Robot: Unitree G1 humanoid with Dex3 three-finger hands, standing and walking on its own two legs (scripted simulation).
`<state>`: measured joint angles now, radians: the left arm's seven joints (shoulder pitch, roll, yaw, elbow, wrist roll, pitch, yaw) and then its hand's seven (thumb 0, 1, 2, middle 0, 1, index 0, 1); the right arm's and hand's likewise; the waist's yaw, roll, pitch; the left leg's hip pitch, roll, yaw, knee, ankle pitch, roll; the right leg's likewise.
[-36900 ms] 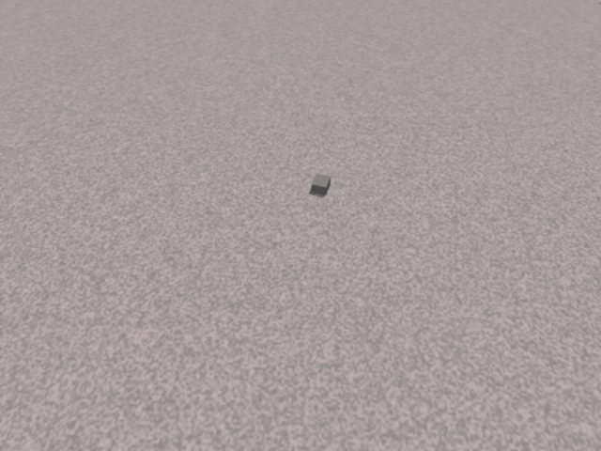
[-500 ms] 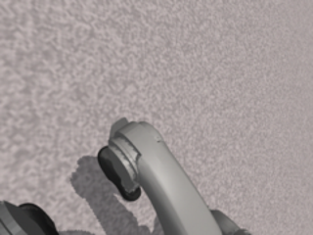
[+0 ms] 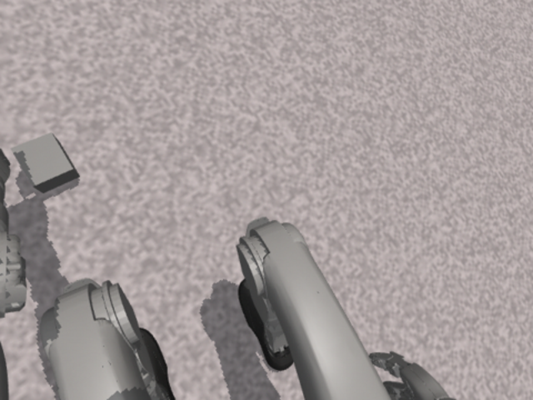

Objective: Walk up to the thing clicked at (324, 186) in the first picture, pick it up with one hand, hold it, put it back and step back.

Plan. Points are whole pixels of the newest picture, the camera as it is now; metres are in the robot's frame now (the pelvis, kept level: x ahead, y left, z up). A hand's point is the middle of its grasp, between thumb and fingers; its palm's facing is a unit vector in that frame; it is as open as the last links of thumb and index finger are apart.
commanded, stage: withdraw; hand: left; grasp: from above
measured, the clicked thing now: (47, 163) +0.56 +0.24 -0.33
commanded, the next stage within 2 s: home in 0.44 s
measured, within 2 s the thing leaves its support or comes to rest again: neither
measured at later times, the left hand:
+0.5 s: hand (8, 142) +0.55 +0.25 -0.18, palm faces -0.41 -0.05 -0.91, open 12.5 cm
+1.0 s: hand out of the picture +0.47 +0.26 -0.06, palm faces -0.30 -0.41 -0.86, open 8.6 cm
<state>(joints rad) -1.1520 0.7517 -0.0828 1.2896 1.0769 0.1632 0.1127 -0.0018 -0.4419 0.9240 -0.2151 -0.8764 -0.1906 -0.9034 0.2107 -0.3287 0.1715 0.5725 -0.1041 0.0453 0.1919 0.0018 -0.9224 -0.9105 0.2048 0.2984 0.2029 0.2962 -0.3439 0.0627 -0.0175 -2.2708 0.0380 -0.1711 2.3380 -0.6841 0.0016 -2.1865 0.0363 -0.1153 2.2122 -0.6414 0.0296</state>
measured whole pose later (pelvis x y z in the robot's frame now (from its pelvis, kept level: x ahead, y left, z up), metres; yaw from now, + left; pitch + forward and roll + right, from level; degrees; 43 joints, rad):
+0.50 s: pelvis +0.00 +0.00 -0.02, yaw +1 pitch +36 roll -10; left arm -1.22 0.78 -0.04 1.39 1.22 0.01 0.24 0.00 -0.27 0.78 -0.39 -0.71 -0.37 -0.74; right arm 0.22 -0.29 0.20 0.58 -0.13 0.06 0.08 0.00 -0.92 -0.91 0.20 0.30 0.20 0.30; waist -0.39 -0.02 0.03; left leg -2.37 0.02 -0.15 2.38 -0.64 0.00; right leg -2.29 0.02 -0.09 2.27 -0.62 0.04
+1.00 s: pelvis +0.00 +0.00 +0.04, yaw +5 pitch +36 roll -7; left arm -0.79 0.56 0.02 0.86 0.82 0.06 0.07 0.00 0.41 1.13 -0.29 -0.69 -0.27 -0.71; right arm 0.24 -0.30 0.03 0.59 -0.04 0.12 0.09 0.00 -0.90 -0.90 0.21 0.30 0.20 0.30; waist -0.19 0.06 -0.15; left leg -2.16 0.01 -0.11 2.18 -0.66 0.00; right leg -2.09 0.00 -0.07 2.10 -0.65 0.03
